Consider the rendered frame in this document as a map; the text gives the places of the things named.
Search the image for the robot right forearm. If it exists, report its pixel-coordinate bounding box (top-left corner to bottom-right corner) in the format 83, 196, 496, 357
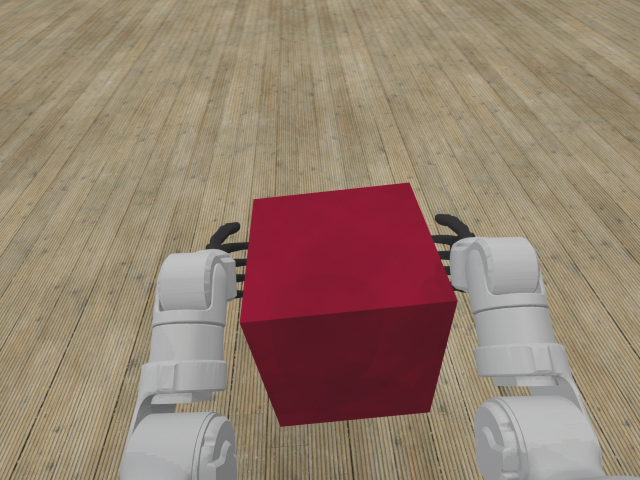
450, 237, 603, 469

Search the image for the robot left hand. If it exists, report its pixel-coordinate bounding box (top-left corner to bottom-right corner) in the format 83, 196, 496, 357
205, 222, 249, 299

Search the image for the robot left forearm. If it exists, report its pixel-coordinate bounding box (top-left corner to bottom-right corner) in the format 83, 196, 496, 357
119, 249, 237, 480

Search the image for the robot right upper arm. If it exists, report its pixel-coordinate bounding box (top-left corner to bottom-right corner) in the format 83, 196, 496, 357
474, 395, 640, 480

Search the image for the robot right hand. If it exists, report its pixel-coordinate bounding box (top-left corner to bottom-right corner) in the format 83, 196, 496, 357
431, 214, 475, 293

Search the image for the robot left upper arm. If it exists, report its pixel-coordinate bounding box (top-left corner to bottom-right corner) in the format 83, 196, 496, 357
121, 412, 237, 480

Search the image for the carton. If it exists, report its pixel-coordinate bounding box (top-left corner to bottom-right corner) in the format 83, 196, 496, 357
240, 183, 458, 427

